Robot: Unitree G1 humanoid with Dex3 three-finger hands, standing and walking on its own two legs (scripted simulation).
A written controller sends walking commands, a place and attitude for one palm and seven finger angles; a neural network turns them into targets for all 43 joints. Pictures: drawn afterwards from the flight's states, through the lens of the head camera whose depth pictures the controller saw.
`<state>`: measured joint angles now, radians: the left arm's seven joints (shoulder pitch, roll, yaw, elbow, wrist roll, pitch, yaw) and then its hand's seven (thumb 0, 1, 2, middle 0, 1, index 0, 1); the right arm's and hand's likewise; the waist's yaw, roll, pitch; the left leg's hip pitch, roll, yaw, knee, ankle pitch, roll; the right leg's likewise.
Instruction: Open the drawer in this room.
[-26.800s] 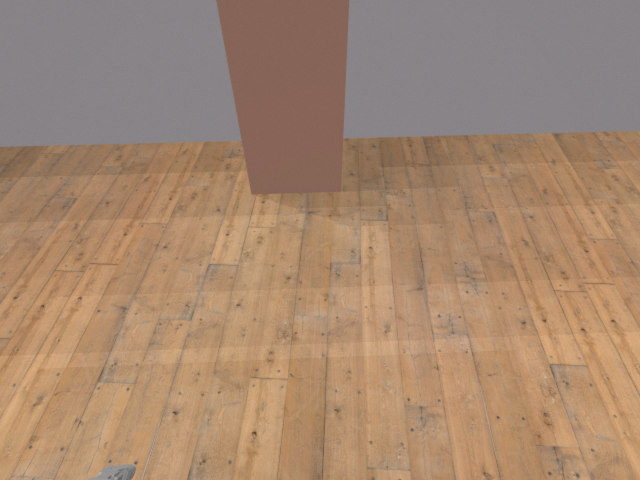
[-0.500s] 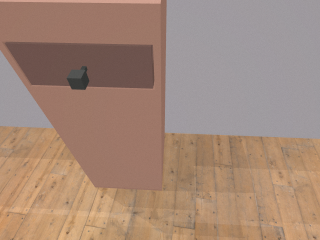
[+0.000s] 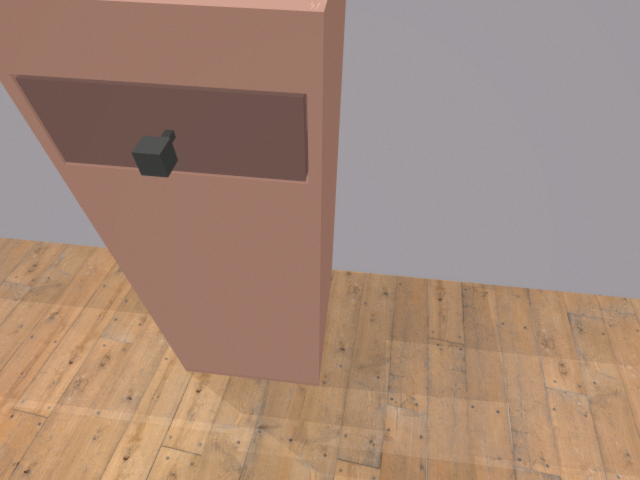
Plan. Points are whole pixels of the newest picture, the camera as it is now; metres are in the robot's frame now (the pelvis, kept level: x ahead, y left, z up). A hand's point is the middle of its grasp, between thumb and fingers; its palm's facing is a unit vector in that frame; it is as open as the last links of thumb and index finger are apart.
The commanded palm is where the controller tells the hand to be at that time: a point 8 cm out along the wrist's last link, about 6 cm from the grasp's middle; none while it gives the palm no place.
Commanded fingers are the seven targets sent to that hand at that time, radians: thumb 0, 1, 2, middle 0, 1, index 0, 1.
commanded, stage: look again from close up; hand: left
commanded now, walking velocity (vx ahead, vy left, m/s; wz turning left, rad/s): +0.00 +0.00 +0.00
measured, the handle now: (161, 148) +0.49 +0.26 +0.15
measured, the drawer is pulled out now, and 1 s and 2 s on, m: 0.00 0.00 0.00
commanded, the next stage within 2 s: raise the hand with hooked fingers in 0.64 s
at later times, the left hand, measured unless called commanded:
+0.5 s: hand out of the picture +0.05 +0.29 -0.18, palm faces +0.00 -0.97 -0.25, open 7.4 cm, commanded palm none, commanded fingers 0.00 0.90 0.90 -0.20 -0.30 -0.20 -0.30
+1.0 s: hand (41, 435) +0.16 +0.35 -0.03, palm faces +0.07 -0.31 -0.95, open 7.9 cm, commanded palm +0.11 +0.36 -0.01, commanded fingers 0.00 0.57 0.76 -0.22 -0.51 -0.22 -0.51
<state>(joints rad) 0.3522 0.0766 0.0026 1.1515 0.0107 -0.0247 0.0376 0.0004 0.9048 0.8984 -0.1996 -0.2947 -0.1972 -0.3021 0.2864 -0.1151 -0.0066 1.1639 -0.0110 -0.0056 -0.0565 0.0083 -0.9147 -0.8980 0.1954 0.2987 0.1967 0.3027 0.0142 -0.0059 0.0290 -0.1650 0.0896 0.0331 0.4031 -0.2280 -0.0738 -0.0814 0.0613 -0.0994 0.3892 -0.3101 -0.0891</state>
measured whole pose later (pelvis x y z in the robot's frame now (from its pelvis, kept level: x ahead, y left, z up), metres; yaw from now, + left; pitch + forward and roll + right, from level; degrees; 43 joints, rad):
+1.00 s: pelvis -0.07 +0.13 -0.04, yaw -2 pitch +4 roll +0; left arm 0.32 0.35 -0.03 0.08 0.84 -0.03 0.39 0.01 0.78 0.84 -0.21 -0.37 -0.20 -0.38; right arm 0.25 -0.25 -0.01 0.65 -0.05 -0.11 -0.01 0.01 -0.90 -0.90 0.20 0.30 0.20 0.30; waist 0.00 0.03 -0.09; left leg -0.55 -0.09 0.10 0.75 -0.29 0.10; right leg -0.59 0.04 0.08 0.82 -0.39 -0.04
